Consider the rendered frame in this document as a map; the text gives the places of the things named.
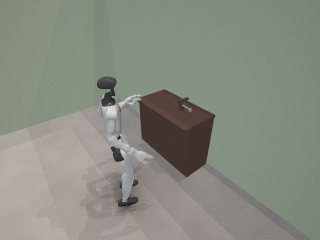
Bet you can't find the humanoid robot head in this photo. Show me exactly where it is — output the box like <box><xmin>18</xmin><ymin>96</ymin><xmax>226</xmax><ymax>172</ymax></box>
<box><xmin>97</xmin><ymin>76</ymin><xmax>117</xmax><ymax>107</ymax></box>

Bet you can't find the counter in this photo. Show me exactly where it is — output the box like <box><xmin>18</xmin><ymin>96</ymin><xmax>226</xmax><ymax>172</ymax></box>
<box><xmin>137</xmin><ymin>89</ymin><xmax>216</xmax><ymax>177</ymax></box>

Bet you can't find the right robot hand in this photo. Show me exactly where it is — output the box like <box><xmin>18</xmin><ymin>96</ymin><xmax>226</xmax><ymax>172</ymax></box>
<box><xmin>134</xmin><ymin>151</ymin><xmax>154</xmax><ymax>165</ymax></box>

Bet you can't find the robot right upper arm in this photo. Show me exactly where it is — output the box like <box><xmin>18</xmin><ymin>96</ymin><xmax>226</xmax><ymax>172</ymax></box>
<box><xmin>105</xmin><ymin>107</ymin><xmax>118</xmax><ymax>144</ymax></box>

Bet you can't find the tap lever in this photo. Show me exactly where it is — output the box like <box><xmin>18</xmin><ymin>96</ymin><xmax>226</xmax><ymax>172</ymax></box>
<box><xmin>182</xmin><ymin>104</ymin><xmax>192</xmax><ymax>112</ymax></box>

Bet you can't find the robot left forearm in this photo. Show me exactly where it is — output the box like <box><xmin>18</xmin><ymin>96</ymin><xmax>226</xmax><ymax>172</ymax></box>
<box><xmin>118</xmin><ymin>101</ymin><xmax>126</xmax><ymax>110</ymax></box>

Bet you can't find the left robot hand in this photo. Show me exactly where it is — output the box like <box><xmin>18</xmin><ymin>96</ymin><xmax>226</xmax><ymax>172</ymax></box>
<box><xmin>123</xmin><ymin>94</ymin><xmax>141</xmax><ymax>106</ymax></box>

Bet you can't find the robot left upper arm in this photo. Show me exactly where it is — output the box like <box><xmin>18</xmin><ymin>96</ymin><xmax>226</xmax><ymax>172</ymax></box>
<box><xmin>97</xmin><ymin>94</ymin><xmax>113</xmax><ymax>117</ymax></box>

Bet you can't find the robot right forearm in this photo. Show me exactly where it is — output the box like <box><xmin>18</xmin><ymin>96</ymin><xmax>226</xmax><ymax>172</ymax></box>
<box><xmin>109</xmin><ymin>136</ymin><xmax>138</xmax><ymax>157</ymax></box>

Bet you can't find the right robot thigh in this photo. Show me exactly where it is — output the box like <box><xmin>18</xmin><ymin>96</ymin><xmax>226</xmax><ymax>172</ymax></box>
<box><xmin>113</xmin><ymin>147</ymin><xmax>134</xmax><ymax>182</ymax></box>

